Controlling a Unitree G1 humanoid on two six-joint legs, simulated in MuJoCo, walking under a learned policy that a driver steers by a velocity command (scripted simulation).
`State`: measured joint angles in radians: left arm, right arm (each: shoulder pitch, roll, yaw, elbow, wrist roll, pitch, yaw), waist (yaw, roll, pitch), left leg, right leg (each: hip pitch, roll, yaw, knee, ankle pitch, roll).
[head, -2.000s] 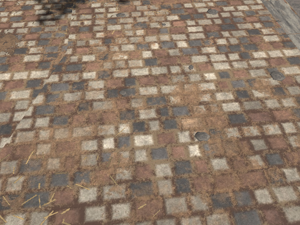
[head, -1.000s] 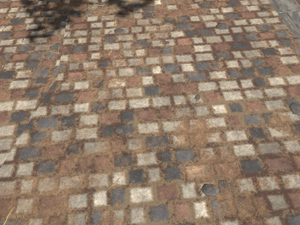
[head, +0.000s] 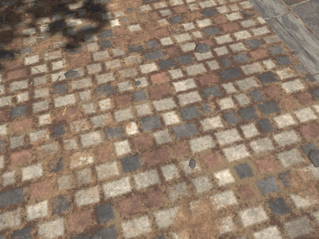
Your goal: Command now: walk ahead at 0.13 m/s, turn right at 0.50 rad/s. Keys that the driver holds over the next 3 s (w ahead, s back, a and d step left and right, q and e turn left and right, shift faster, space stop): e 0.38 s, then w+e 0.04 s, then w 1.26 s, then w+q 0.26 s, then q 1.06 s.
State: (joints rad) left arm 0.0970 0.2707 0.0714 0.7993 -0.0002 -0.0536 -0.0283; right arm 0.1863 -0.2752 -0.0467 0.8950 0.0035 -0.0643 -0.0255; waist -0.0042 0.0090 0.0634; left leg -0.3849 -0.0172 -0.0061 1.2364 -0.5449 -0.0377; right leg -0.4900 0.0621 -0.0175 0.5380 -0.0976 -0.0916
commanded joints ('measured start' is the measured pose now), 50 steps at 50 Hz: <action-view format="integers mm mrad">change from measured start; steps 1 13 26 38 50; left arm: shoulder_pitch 46 43 106 35 223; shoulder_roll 128 178 111 78 116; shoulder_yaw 32 53 42 12 16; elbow -75 -131 -146 -166 -97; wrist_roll -8 -4 -2 -29 -3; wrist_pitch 14 68 63 -10 -33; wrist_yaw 23 68 41 6 16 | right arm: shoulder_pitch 27 -62 26 143 21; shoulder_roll -138 -93 -125 -192 -80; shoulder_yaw -37 -35 -45 -64 -30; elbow -74 -142 -165 -112 -180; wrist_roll -6 -6 -2 34 3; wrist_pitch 12 45 12 3 -31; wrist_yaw -19 -33 -19 25 47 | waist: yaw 7 21 -5 -20 14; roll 3 -150 133 152 -90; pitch -217 -180 -74 -30 -24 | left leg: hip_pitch -229 -101 284 148 -410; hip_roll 77 4 268 268 154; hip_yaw -83 -96 -319 -170 -21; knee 23 -460 -1036 -1004 -245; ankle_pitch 72 244 77 204 406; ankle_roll -7 -39 190 209 32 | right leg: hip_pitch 329 186 -268 209 451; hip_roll -291 -184 -16 -52 -273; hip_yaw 370 439 141 -42 222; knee -192 -247 581 -70 -396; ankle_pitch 364 -162 -221 -106 115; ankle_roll -216 -126 117 58 -140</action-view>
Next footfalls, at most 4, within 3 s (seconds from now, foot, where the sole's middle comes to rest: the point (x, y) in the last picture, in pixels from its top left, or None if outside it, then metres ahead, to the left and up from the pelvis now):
0.38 left None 0.15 0.15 -0.76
0.80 right None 0.15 -0.14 -0.76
1.28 left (182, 203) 0.56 -0.05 -0.76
1.84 right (252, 162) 0.74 -0.37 -0.76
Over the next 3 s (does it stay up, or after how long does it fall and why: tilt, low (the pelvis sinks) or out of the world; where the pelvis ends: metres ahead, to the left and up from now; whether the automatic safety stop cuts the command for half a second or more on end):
stays up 0.88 -0.30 0.02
